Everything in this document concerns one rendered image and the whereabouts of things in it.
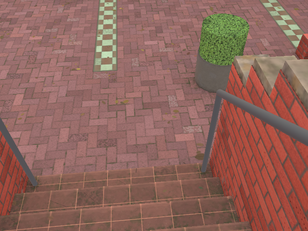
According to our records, stairs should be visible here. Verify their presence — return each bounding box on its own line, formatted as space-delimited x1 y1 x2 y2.
0 162 252 231

